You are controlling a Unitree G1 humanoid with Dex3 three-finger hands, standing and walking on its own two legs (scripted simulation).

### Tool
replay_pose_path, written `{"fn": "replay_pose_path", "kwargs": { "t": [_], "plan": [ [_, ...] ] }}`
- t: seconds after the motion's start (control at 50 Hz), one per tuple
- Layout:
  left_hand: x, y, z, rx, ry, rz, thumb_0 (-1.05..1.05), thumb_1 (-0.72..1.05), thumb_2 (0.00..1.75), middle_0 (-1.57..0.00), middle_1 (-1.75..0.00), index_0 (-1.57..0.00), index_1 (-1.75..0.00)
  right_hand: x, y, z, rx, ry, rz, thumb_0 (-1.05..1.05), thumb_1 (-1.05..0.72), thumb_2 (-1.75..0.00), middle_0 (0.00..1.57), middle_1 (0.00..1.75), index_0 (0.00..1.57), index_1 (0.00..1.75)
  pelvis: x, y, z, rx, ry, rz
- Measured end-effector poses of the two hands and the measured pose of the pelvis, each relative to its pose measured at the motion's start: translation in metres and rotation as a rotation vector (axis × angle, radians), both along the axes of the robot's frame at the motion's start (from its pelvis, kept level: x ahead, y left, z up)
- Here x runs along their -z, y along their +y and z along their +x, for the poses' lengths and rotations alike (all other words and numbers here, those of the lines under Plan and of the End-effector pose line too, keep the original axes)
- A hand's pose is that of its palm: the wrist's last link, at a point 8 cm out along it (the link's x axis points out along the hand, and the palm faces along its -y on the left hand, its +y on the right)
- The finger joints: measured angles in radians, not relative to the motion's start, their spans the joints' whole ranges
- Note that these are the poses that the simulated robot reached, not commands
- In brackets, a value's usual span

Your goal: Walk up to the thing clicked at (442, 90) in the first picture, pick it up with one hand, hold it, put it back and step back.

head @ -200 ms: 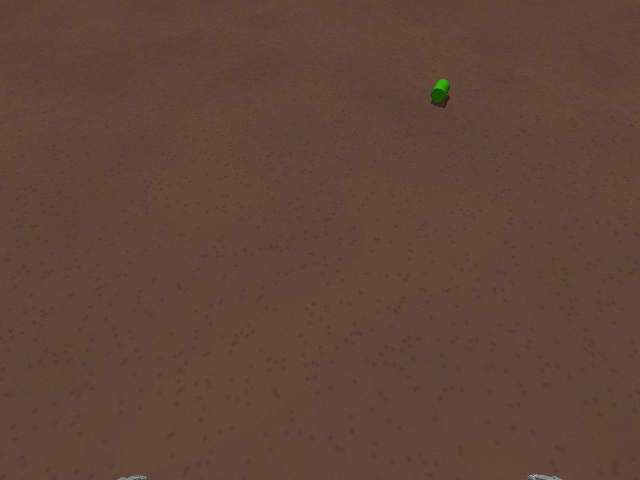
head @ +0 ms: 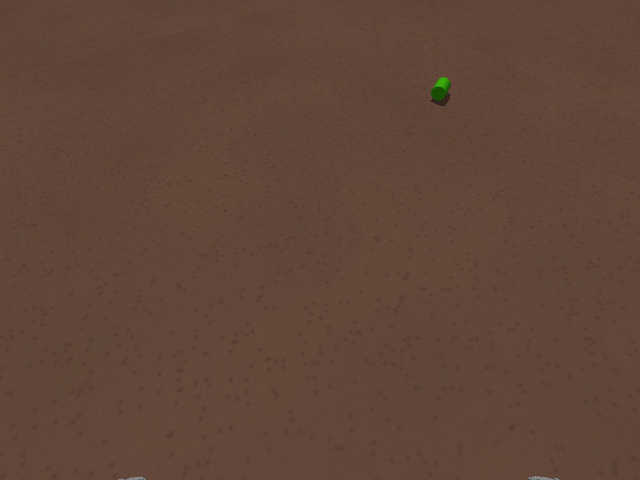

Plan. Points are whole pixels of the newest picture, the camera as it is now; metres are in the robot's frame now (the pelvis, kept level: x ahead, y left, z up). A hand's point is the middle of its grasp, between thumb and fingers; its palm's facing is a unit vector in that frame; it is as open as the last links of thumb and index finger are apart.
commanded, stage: stand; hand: left
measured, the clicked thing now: (440, 88) +2.20 -0.72 -0.74
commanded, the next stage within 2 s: walk up in 0.92 s
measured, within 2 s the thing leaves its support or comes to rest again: neither
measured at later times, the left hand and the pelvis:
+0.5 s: hand out of the picture +0.08 +0.24 -0.15, palm faces -0.03 -0.94 -0.34, open 7.4 cm; pelvis +0.00 -0.01 +0.00, yaw +0 degrees
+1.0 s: hand out of the picture +0.09 +0.26 -0.15, palm faces +0.04 -0.95 -0.31, open 7.4 cm; pelvis +0.01 -0.01 +0.00, yaw +5 degrees
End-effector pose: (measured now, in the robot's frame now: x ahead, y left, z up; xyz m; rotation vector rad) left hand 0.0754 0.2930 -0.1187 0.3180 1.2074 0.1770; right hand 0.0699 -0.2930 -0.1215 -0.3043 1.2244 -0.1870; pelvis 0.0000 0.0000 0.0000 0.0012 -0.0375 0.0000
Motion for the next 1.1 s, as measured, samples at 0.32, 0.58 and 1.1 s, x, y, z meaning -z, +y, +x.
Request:
{"fn": "replay_pose_path", "kwargs": {
  "t": [0.32,0.58,1.1],
  "plan": [
    [0.0,-0.004,-0.002,-0.009,0.012,0.004,0.01,0.9,0.89,-0.21,-0.3,-0.2,-0.3,0.001,-0.005,0.0,0.002,0.011,-0.001,0.0,-0.9,-0.9,0.2,0.3,0.2,0.3,-0.001,-0.005,0.003,-0.001,0.0,0.0],
    [-0.001,-0.005,0.0,-0.01,0.004,0.003,0.01,0.9,0.89,-0.21,-0.3,-0.2,-0.3,-0.001,-0.008,0.001,0.002,0.006,-0.004,0.0,-0.9,-0.9,0.2,0.3,0.2,0.3,-0.001,-0.007,0.004,0.0,-0.001,-0.001],
    [-0.015,0.049,0.009,-0.182,-0.219,-0.02,0.01,0.9,0.89,-0.21,-0.3,-0.2,-0.3,-0.036,-0.043,0.031,-0.142,0.091,-0.158,0.01,-0.9,-0.9,0.21,0.3,0.2,0.3,0.004,0.0,0.03,-0.179,0.023,0.011]
  ]
}}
